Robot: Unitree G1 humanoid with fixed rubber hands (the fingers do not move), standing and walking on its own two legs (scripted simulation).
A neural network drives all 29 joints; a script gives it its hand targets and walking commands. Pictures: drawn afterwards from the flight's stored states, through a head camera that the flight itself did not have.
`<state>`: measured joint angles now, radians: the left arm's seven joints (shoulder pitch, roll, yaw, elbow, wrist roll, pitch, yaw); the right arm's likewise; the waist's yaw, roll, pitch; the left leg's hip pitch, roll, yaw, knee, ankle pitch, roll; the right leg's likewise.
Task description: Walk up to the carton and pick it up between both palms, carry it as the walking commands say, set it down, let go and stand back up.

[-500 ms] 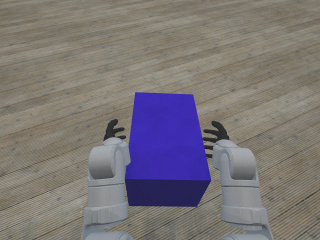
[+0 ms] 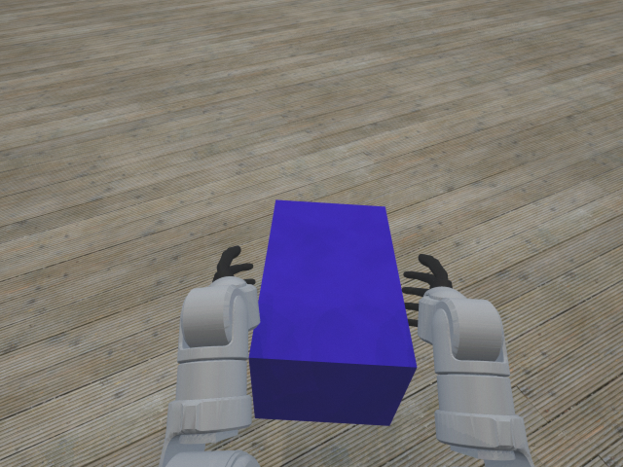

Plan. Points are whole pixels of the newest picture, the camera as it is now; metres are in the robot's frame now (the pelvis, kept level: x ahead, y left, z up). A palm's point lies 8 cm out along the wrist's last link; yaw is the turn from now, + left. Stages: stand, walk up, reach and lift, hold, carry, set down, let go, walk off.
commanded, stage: carry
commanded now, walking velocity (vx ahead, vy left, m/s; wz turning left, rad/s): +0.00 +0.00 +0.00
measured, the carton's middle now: (326, 301) +0.37 +0.00 -0.02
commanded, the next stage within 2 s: hold in 0.74 s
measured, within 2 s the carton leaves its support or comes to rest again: neither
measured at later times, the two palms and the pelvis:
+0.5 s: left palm (237, 294) +0.32 +0.12 +0.07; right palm (437, 303) +0.31 -0.14 +0.05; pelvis +0.01 -0.01 +0.00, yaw +0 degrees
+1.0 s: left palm (256, 306) +0.32 +0.10 +0.04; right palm (456, 324) +0.30 -0.16 +0.03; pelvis +0.01 -0.01 +0.00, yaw -2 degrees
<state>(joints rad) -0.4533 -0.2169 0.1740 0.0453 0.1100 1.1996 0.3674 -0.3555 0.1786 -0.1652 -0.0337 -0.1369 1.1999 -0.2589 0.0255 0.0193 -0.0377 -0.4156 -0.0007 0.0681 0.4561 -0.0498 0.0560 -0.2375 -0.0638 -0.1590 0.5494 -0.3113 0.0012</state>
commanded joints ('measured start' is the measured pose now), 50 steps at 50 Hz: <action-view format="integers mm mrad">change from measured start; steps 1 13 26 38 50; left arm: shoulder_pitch -557 -507 -523 -138 -410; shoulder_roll -1056 -999 -984 -977 -996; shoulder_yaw -574 -495 -524 -315 -506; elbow -78 9 4 418 210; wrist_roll -415 -328 -328 -96 -147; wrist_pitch -21 -98 -217 -340 -576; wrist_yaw -533 -533 -538 -581 -585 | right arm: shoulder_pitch -732 -719 -688 -378 -812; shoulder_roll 1081 1048 997 901 1136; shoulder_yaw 650 588 554 334 612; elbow -146 -70 -59 307 159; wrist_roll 467 407 353 66 204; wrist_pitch -49 -130 -259 -424 -622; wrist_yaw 420 420 405 445 498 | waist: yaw -27 -25 -26 3 168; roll -26 -49 -30 -78 -124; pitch -415 -418 -418 -317 -533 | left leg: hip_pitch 263 235 236 620 671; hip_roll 142 141 142 -77 -59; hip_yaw -143 -120 -94 -165 -163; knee -33 -5 5 25 105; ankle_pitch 24 63 95 111 148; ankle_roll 22 29 23 -57 -24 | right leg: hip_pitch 14 53 47 -280 -237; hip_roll -71 -83 -83 109 89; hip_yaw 100 94 90 265 330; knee -73 -59 -54 -176 -178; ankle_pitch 26 80 122 138 119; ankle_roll -60 -58 -60 -75 -65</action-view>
